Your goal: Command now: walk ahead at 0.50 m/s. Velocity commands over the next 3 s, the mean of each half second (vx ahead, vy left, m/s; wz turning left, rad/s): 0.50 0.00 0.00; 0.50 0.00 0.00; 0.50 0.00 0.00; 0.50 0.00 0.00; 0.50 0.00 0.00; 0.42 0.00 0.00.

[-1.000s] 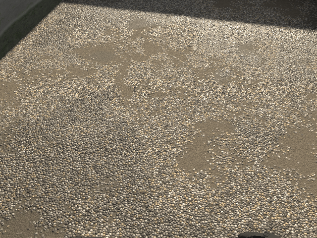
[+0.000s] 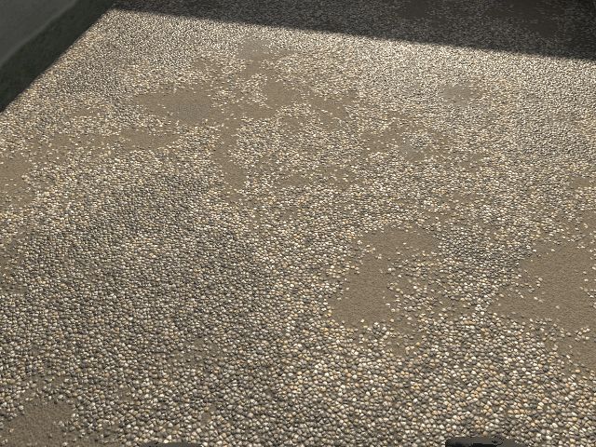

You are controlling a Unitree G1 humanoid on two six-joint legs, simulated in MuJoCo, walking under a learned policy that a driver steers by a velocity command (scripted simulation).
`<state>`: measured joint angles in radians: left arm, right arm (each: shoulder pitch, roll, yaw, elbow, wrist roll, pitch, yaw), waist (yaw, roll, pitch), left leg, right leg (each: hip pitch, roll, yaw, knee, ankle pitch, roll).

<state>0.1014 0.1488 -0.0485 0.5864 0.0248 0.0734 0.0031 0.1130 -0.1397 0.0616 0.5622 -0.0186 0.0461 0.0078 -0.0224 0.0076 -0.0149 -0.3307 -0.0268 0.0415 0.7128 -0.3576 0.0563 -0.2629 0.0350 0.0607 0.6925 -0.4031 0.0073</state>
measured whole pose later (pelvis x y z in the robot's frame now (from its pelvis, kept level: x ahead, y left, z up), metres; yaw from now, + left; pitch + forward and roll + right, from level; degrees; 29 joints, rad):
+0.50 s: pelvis +0.00 +0.00 +0.00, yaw +0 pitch -1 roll -1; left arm 0.10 0.15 -0.05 0.59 0.03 0.08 0.00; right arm 0.12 -0.14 0.06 0.56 -0.02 0.05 0.01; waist -0.02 0.01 -0.02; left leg -0.33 -0.03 0.05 0.72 -0.36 0.06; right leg -0.27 0.03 0.06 0.70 -0.41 0.01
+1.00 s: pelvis +0.00 +0.00 +0.00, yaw +0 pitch -2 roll -1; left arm 0.11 0.15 -0.05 0.59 0.02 0.07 0.00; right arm 0.13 -0.14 0.06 0.56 -0.01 0.05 0.00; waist -0.02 0.01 -0.02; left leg -0.33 -0.02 0.05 0.72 -0.37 0.06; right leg -0.26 0.03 0.07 0.70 -0.41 0.01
